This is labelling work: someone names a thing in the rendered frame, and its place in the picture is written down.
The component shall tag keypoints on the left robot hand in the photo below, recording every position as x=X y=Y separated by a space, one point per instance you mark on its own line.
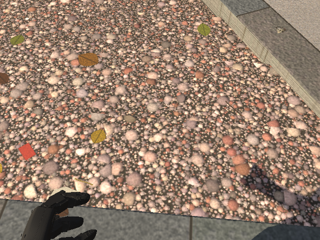
x=44 y=224

